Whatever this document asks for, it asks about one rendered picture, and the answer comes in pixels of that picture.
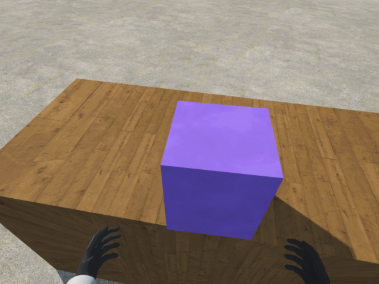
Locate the pedestal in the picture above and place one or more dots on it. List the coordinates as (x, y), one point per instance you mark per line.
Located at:
(92, 159)

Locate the carton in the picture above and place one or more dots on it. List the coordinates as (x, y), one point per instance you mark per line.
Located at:
(220, 169)

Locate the robot right hand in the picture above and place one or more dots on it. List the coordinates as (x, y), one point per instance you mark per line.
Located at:
(313, 271)

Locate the robot left hand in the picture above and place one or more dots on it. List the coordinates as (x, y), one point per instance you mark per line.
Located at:
(92, 258)

